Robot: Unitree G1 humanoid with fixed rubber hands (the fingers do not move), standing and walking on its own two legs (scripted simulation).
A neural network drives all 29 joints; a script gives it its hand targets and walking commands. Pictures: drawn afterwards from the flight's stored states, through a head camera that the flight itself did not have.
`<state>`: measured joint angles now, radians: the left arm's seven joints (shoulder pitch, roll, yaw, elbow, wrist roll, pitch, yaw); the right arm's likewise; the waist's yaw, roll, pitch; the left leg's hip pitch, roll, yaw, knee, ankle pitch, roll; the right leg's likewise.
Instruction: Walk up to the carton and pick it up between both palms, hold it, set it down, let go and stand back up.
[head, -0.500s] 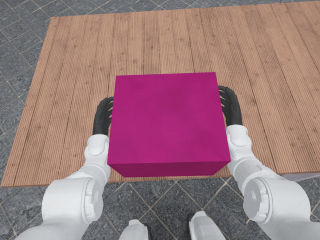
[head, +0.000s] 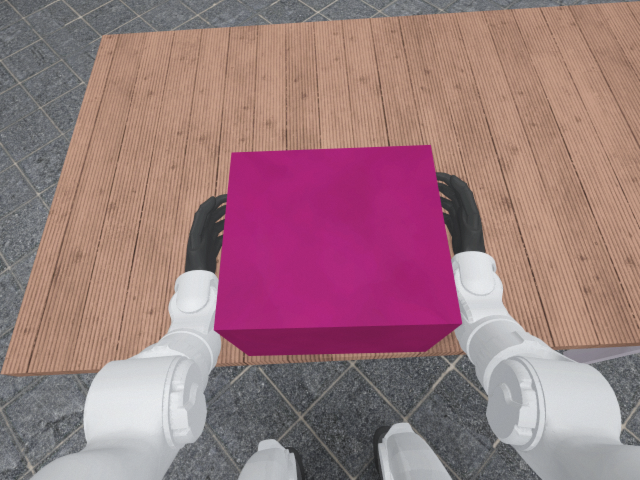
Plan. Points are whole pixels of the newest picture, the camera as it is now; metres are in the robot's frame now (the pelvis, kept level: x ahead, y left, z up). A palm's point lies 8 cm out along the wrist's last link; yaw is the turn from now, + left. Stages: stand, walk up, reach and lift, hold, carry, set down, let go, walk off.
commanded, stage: reach and lift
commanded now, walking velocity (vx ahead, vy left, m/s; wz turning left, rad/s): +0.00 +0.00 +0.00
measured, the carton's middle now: (333, 257) +0.40 +0.00 -0.04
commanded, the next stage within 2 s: none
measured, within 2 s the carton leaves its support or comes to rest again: leaves its support in 0.22 s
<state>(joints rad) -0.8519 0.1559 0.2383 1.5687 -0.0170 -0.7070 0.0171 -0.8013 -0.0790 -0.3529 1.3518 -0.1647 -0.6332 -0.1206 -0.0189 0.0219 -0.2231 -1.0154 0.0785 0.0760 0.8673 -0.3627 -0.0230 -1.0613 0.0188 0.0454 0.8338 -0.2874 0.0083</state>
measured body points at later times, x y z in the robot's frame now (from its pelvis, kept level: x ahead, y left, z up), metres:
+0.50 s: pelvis +0.00 +0.00 +0.00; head +0.13 -0.01 +0.43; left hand +0.40 +0.17 -0.02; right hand +0.40 -0.17 -0.02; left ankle +0.00 +0.13 -0.68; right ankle +0.04 -0.12 -0.68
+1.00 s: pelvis +0.00 +0.00 +0.02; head +0.05 -0.01 +0.47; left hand +0.41 +0.17 +0.05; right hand +0.41 -0.17 +0.07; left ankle +0.00 +0.13 -0.68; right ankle +0.04 -0.13 -0.68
